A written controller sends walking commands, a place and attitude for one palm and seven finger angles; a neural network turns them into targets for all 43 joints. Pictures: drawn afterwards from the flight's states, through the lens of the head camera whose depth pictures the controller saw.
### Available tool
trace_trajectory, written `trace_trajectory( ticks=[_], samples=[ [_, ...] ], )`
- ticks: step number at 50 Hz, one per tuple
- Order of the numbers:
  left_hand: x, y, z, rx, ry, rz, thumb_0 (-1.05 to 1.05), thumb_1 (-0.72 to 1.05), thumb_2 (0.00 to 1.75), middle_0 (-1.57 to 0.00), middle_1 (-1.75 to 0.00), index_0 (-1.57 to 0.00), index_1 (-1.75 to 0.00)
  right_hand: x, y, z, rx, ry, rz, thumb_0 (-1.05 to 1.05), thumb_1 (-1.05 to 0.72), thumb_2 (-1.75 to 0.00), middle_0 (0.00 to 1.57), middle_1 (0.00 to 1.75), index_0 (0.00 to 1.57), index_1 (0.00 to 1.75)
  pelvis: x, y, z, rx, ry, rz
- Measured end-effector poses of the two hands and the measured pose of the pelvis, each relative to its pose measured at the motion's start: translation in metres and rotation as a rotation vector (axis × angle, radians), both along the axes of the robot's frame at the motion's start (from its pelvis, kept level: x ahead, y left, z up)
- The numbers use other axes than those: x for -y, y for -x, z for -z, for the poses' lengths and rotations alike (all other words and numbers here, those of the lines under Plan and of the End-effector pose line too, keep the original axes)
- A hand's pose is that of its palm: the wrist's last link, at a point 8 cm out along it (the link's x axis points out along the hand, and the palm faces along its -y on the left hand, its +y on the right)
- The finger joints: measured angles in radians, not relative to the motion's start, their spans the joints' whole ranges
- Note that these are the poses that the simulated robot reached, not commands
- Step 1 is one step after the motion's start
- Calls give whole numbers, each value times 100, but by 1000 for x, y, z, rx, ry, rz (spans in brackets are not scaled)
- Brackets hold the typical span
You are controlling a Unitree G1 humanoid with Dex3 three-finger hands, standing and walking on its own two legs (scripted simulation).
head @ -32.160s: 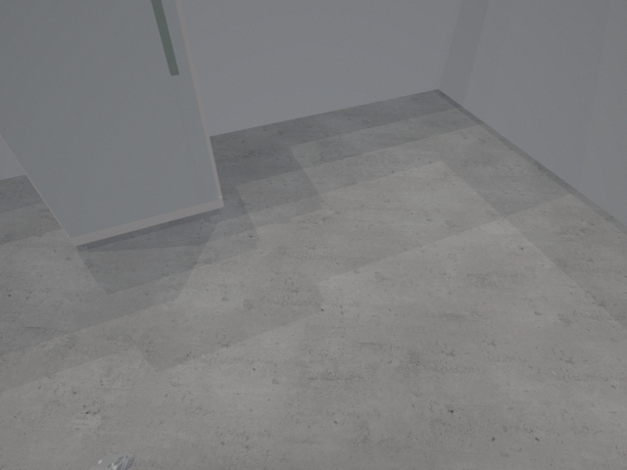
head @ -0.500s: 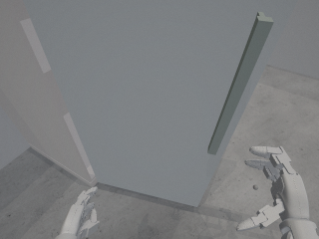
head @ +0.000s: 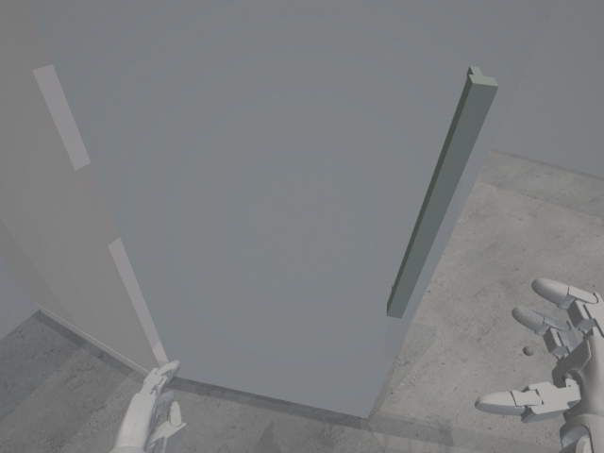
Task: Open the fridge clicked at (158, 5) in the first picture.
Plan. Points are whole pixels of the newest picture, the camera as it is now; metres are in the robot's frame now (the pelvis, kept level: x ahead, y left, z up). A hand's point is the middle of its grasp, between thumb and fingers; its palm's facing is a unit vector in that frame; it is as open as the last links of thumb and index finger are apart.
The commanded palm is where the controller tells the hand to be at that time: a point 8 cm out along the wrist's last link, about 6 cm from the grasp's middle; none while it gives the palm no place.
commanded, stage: draw the hand back to the body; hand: right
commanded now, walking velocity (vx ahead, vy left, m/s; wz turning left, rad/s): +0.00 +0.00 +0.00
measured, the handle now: (425, 216) +0.40 -0.18 +0.15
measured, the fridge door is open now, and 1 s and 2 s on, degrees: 74 74 74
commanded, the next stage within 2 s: step back with the hand held close in 1.08 s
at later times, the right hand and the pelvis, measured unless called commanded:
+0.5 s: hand (568, 327) +0.21 -0.28 +0.16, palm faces +0.40 +0.83 -0.38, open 10.8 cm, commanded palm +0.16 -0.31 +0.18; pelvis +0.01 -0.02 +0.02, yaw +2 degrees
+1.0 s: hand (590, 320) +0.21 -0.30 +0.17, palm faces +0.45 +0.81 -0.37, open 7.5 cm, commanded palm +0.16 -0.33 +0.19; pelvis +0.02 -0.02 +0.02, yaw +2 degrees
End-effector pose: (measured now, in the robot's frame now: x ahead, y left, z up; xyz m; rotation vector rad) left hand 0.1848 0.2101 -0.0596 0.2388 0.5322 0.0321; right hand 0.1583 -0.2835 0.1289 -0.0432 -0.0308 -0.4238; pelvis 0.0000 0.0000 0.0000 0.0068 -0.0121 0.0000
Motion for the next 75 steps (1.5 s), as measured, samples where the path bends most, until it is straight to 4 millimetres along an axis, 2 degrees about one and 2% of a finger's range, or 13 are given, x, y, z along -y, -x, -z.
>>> trace_trajectory(
  ticks=[1,6,10,22,30,37,42,49,61,65,70,75],
  samples=[
    [0,-1,-1,3,-3,4,1,91,90,-20,-30,-20,-30,0,1,-1,0,3,1,-1,52,-22,25,114,25,113,0,0,0,2,0,2],
    [0,-3,-5,-12,-22,5,1,91,90,-20,-30,-20,-30,7,9,-14,-79,228,-2,-1,42,-27,25,107,24,107,2,-1,-7,27,-2,2],
    [2,0,-6,-37,-30,-3,1,91,90,-20,-30,-20,-30,13,9,-21,-93,298,-6,-1,30,-32,25,101,24,100,5,-1,-12,47,-3,-3],
    [12,10,-5,-111,-36,-35,1,91,90,-20,-30,-20,-30,30,-10,-35,-53,347,-5,-1,-11,-52,24,76,23,76,18,-10,-20,68,1,-29],
    [18,2,-8,-110,-27,-37,1,91,90,-20,-30,-20,-30,43,-14,-54,-6,397,11,0,-40,-66,23,59,22,59,26,-17,-22,74,3,-37],
    [20,-6,-11,-109,-28,-31,1,91,90,-20,-30,-20,-30,55,-14,-59,1,404,51,0,-65,-78,22,45,21,44,28,-18,-23,76,3,-38],
    [21,-8,-12,-107,-27,-24,1,91,90,-20,-30,-20,-30,55,-12,-59,6,391,62,1,-79,-85,22,37,21,37,28,-17,-23,78,3,-36],
    [18,-5,-13,-110,-28,-26,1,91,90,-20,-30,-20,-30,49,-10,-55,-3,376,49,1,-86,-89,21,32,21,32,24,-15,-23,82,2,-33],
    [9,3,-9,-122,-28,-39,1,91,90,-20,-30,-20,-30,43,-4,-59,3,384,56,1,-89,-90,21,31,21,31,18,-11,-24,90,-1,-30],
    [7,4,-8,-145,-39,-42,1,91,90,-20,-30,-20,-30,39,-10,-70,58,423,36,1,-89,-90,21,31,21,30,17,-5,-23,59,-14,-15],
    [3,11,-10,-166,-38,-94,1,91,90,-20,-30,-20,-30,33,-14,-68,39,467,-45,1,-89,-90,21,31,20,30,23,4,-21,14,-18,-27],
    [2,27,-10,-181,-40,-152,1,91,90,-20,-30,-20,-30,35,-3,-63,-21,503,-115,1,-89,-90,22,31,21,30,32,13,-20,-8,-17,-42]
  ],
)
